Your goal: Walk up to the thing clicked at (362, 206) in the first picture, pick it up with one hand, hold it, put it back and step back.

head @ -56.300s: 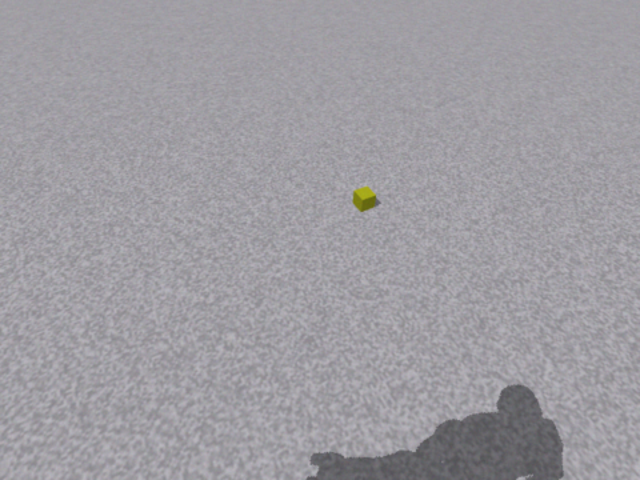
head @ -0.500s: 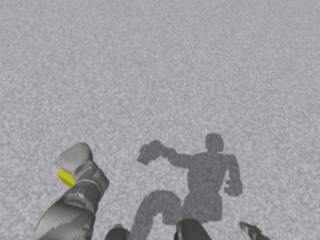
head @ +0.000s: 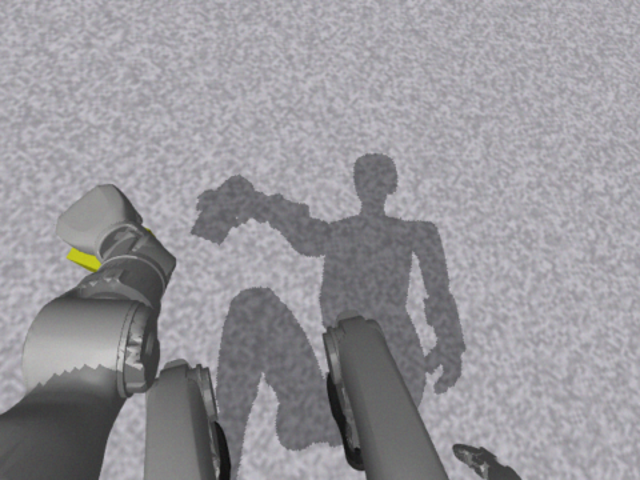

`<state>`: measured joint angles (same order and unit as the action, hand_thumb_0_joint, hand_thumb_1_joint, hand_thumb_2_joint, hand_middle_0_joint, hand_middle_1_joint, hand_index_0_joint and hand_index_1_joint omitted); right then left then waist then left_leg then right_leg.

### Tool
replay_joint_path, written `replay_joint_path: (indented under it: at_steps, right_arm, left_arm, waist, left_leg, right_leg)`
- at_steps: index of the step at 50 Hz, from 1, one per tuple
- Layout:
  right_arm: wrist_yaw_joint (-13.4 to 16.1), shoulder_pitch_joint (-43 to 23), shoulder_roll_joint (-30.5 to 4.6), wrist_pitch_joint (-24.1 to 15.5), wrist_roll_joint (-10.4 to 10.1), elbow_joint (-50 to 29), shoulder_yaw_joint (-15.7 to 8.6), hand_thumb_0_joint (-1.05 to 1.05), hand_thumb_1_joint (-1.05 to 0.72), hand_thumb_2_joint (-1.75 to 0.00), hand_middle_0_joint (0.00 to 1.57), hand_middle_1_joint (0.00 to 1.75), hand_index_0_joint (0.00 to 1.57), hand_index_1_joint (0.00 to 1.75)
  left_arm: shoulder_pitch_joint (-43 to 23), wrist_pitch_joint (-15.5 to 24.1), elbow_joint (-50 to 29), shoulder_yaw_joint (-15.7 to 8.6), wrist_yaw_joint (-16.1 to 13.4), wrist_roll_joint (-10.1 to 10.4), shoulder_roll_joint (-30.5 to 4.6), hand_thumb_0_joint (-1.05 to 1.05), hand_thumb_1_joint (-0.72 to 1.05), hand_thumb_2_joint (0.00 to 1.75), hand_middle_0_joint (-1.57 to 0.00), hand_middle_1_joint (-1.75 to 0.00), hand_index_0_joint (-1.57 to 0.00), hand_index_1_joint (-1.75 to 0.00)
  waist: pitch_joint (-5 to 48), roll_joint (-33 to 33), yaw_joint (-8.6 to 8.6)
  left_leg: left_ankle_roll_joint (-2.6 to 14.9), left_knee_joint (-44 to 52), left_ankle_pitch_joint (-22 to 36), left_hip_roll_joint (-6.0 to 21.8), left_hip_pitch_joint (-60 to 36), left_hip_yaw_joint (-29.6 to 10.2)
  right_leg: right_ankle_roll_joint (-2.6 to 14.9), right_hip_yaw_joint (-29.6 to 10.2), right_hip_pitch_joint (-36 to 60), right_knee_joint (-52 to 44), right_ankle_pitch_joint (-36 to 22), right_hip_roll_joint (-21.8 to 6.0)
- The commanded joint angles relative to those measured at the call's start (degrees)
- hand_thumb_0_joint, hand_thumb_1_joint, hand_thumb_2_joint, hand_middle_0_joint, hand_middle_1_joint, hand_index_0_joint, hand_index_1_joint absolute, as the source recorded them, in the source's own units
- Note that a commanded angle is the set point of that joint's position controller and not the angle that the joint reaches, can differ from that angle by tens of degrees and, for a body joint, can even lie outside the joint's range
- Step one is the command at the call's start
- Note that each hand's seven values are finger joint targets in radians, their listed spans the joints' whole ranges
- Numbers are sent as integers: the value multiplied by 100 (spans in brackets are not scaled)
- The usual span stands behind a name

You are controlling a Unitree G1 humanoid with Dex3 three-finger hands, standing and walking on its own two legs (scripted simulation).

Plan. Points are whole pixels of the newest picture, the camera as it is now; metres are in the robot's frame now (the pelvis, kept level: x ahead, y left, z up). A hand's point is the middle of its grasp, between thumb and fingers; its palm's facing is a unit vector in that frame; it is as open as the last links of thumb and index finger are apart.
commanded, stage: crouch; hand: left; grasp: from above
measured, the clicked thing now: (118, 250) +0.48 +0.18 -0.16
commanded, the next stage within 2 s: lower in 0.84 s
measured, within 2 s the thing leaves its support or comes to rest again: rests again in 1.76 s
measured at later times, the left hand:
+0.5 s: hand (152, 250) +0.49 +0.15 -0.23, palm faces -0.34 -0.25 -0.90, open 8.4 cm
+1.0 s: hand (162, 251) +0.51 +0.15 -0.30, palm faces -0.35 -0.24 -0.91, open 8.3 cm
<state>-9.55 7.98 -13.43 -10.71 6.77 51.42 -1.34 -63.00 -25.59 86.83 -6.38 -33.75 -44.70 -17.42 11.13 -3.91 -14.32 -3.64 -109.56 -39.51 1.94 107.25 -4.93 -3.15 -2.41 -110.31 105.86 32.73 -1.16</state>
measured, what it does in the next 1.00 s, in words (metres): lowers itself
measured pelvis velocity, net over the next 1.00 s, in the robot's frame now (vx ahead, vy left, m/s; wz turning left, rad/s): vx -0.01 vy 0.02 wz -0.03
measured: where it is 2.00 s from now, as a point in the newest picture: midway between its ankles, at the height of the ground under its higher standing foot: (288, 465)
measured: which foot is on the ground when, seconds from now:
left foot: down 0.00-1.00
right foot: down 0.00-1.00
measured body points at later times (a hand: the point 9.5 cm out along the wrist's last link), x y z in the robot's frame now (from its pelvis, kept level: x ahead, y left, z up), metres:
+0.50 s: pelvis -0.01 +0.01 -0.10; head +0.22 +0.01 +0.29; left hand +0.51 +0.16 -0.18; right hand -0.01 -0.26 -0.23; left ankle +0.06 +0.15 -0.45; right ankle +0.10 -0.14 -0.45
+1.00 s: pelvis -0.01 +0.02 -0.15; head +0.25 +0.03 +0.22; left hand +0.53 +0.16 -0.25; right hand -0.07 -0.23 -0.25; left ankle +0.06 +0.15 -0.45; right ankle +0.10 -0.14 -0.45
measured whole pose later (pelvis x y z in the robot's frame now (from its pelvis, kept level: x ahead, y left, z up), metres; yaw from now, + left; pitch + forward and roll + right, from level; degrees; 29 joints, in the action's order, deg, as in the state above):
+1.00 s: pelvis -0.01 +0.02 -0.15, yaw -2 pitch +37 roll -5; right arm -17.9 12.6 -16.3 -13.2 13.7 51.9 1.9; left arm -77.1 -17.0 104.2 -11.0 -37.4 -55.1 -28.4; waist 2.3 -4.1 -21.5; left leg -3.3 -138.1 -41.9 -1.8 133.2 -7.9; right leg -5.1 -3.8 -134.4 131.2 34.0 -0.4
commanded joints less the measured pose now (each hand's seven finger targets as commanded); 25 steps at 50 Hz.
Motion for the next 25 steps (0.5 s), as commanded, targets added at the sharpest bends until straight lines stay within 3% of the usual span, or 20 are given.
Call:
replay_joint_path:
  at_steps: [1,7,11,12,14,16,18,19,22,25]
  right_arm:
    - [-51,1081,-1142,-137,-10,-304,-320,0,-90,-90,20,30,20,30]
    - [-105,1265,-1247,-117,-8,-300,-404,0,-89,-90,20,30,20,30]
    - [-105,1421,-1268,-98,54,-218,-400,0,-90,-90,20,30,20,30]
    - [-88,1437,-1342,-97,42,-219,-406,0,-89,-90,20,30,20,30]
    - [-75,1463,-1339,-74,81,-187,-378,0,-90,-90,20,30,20,30]
    - [-70,1447,-1406,-68,118,-150,-358,0,-90,-90,20,30,20,30]
    - [-78,1454,-1400,-80,156,-140,-313,0,-90,-90,20,30,20,30]
    - [-94,1475,-1403,-73,199,-112,-296,0,-89,-90,20,30,20,30]
    - [-152,1456,-1432,-142,281,-46,-252,0,-89,-90,20,30,20,30]
    - [-218,1491,-1493,-154,311,-79,-226,0,-89,-90,20,30,20,30]
  left_arm:
    - [-2123,51,-580,116,-104,-261,-1098,0,50,94,-97,-82,-96,-84]
    - [-2643,222,-941,242,129,-293,-881,0,42,98,-94,-77,-91,-80]
    - [-2983,404,-960,330,166,-415,-782,0,35,93,-88,-77,-86,-79]
    - [-3129,461,-1068,311,133,-461,-902,0,33,95,-86,-77,-83,-80]
    - [-3192,509,-874,313,51,-535,-949,0,34,93,-86,-79,-84,-81]
    - [-3146,523,-553,174,-67,-670,-1257,0,32,95,-85,-79,-82,-81]
    - [-3261,521,-353,165,-134,-763,-1258,0,33,93,-85,-80,-83,-82]
    - [-3128,496,30,175,-167,-767,-1162,0,36,95,-88,-79,-85,-82]
    - [-3344,524,161,69,-136,-757,-1349,0,36,94,-86,-81,-85,-83]
    - [-3168,501,451,-42,-183,-810,-1478,0,38,98,-86,-85,-85,-86]
  waist:
    - [3808,-385,-121]
    - [4148,-815,-261]
    - [4033,-749,-493]
    - [4149,-882,-441]
    - [4063,-866,-509]
    - [3980,-810,-473]
    - [3891,-931,-539]
    - [3645,-693,-596]
    - [3486,-790,-672]
    - [3528,-792,-594]
  left_leg:
    - [399,817,934,-267,-1061,650]
    - [345,478,1161,-231,-1150,544]
    - [350,98,1253,-217,-1045,562]
    - [351,61,1236,-230,-992,572]
    - [361,-42,1109,-252,-830,595]
    - [377,-169,1031,-258,-660,599]
    - [379,-240,967,-280,-550,598]
    - [405,-285,797,-287,-293,599]
    - [423,-445,694,-317,-188,600]
    - [420,-547,762,-337,-95,603]
  right_leg:
    - [331,466,2788,-1002,-642,148]
    - [399,669,2248,-306,-969,145]
    - [384,703,2010,-28,-1145,137]
    - [389,692,1922,33,-1129,127]
    - [380,691,1815,120,-1001,119]
    - [374,703,1680,232,-912,108]
    - [384,710,1435,356,-849,77]
    - [364,733,1365,317,-687,104]
    - [377,743,1049,437,-509,99]
    - [382,740,1020,567,-559,91]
